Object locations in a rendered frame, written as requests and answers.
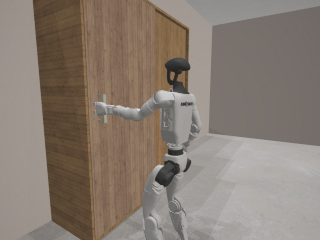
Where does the left robot hand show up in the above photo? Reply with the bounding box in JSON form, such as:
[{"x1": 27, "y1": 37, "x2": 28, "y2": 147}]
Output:
[{"x1": 93, "y1": 102, "x2": 106, "y2": 116}]

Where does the right robot upper arm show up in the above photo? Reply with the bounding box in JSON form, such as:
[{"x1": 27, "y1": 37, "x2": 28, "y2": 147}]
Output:
[{"x1": 190, "y1": 93, "x2": 202, "y2": 133}]

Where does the left robot upper arm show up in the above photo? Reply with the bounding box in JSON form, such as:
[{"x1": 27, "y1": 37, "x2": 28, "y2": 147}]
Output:
[{"x1": 132, "y1": 90, "x2": 175, "y2": 122}]

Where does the robot left forearm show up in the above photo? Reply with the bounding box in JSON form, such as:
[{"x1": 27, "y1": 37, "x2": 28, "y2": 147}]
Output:
[{"x1": 104, "y1": 105, "x2": 138, "y2": 120}]

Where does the robot right forearm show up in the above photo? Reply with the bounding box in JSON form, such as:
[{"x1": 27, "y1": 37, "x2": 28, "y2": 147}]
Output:
[{"x1": 180, "y1": 131, "x2": 200, "y2": 152}]

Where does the robot torso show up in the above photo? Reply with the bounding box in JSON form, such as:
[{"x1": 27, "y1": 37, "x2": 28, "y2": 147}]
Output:
[{"x1": 160, "y1": 88, "x2": 193, "y2": 176}]

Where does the wardrobe door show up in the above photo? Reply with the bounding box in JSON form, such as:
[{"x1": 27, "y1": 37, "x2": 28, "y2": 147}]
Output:
[
  {"x1": 155, "y1": 11, "x2": 186, "y2": 166},
  {"x1": 82, "y1": 0, "x2": 156, "y2": 240}
]

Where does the robot right shin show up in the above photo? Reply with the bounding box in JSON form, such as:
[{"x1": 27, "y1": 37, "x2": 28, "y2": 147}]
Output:
[{"x1": 168, "y1": 197, "x2": 188, "y2": 240}]

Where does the handle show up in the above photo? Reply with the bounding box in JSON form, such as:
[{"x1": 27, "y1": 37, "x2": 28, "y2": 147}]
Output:
[{"x1": 97, "y1": 94, "x2": 107, "y2": 123}]

